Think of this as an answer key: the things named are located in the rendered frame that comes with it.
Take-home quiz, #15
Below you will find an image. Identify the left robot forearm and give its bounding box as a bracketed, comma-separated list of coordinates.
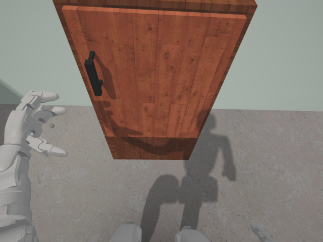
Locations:
[0, 144, 32, 232]

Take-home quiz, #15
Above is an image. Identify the left robot hand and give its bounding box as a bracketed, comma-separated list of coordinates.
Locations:
[4, 90, 68, 157]

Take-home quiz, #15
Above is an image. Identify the robot thigh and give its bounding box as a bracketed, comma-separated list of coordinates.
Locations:
[175, 229, 209, 242]
[110, 224, 142, 242]

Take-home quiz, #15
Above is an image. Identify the robot right thigh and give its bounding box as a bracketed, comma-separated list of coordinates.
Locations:
[175, 229, 209, 242]

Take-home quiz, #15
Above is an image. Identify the right robot hand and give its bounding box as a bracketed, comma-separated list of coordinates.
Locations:
[250, 222, 277, 242]

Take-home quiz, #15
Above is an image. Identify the robot left upper arm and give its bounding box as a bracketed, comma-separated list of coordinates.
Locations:
[0, 225, 39, 242]

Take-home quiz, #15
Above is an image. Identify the cupboard door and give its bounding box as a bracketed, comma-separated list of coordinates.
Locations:
[62, 6, 247, 138]

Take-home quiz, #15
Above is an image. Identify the handle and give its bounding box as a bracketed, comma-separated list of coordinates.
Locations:
[84, 51, 102, 96]

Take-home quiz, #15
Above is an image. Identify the robot left thigh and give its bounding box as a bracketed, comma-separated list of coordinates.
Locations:
[110, 224, 142, 242]

